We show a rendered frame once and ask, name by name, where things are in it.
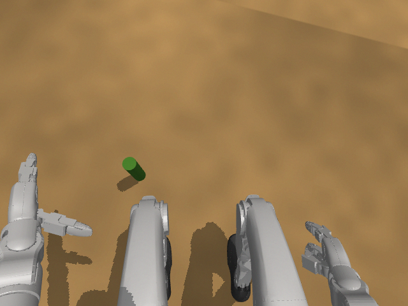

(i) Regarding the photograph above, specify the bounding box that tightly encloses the right robot hand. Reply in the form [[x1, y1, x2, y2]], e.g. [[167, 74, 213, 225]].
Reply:
[[302, 221, 351, 278]]

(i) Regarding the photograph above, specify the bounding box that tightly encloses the left robot hand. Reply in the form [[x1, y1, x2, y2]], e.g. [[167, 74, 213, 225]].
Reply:
[[8, 153, 92, 237]]

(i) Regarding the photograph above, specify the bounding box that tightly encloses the can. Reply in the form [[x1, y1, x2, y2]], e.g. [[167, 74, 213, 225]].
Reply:
[[122, 157, 146, 181]]

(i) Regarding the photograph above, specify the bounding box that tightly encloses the left robot arm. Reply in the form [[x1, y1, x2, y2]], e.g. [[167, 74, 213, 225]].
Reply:
[[0, 219, 44, 306]]

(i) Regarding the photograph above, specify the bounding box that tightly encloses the right robot foot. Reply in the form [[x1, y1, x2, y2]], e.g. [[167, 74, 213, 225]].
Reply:
[[227, 234, 251, 302]]

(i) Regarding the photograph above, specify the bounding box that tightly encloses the right robot arm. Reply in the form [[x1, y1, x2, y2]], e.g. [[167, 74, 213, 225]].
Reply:
[[328, 265, 379, 306]]

